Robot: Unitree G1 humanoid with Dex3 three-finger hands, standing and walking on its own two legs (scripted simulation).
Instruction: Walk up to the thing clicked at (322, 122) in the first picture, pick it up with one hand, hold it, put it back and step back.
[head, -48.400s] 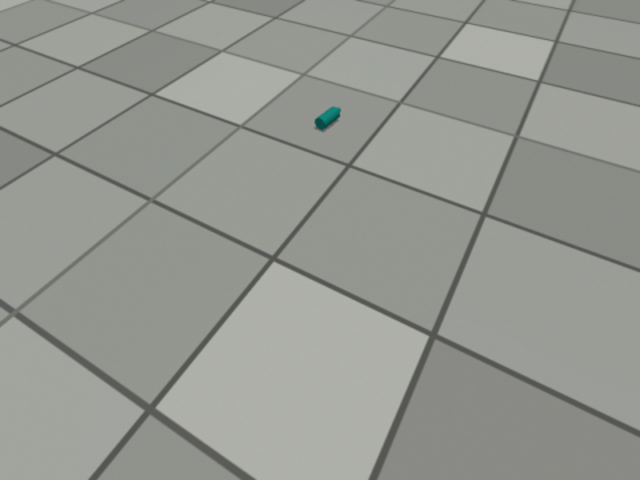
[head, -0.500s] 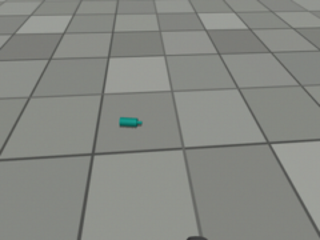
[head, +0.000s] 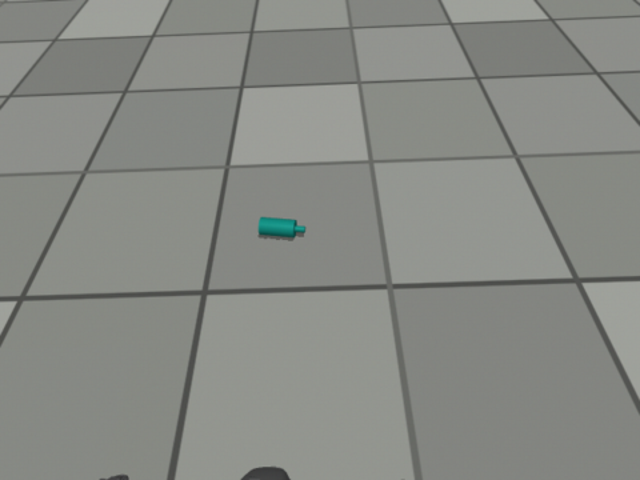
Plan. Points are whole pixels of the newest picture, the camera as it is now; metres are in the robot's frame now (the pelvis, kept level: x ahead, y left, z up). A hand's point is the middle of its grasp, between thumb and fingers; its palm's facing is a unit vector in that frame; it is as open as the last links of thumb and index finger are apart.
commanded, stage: step back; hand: left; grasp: from above
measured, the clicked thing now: (282, 227) +1.06 +0.21 -0.72
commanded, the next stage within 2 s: stand in 0.20 s
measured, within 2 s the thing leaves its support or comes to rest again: neither
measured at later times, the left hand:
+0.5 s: hand out of the picture +0.09 +0.26 -0.14, palm faces -0.02 -0.94 -0.33, open 7.4 cm
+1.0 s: hand out of the picture +0.10 +0.25 -0.13, palm faces -0.04 -0.94 -0.34, open 7.4 cm
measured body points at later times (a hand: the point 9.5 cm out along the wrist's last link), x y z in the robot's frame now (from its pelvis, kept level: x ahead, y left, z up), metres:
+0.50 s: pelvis +0.01 +0.01 +0.02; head +0.02 +0.01 +0.47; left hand +0.09 +0.31 -0.11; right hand +0.13 -0.28 -0.11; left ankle +0.04 +0.14 -0.72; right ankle +0.00 -0.12 -0.72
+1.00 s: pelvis +0.01 +0.00 +0.02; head +0.02 +0.00 +0.47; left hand +0.10 +0.30 -0.11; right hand +0.07 -0.30 -0.11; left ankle +0.04 +0.14 -0.72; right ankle +0.00 -0.12 -0.73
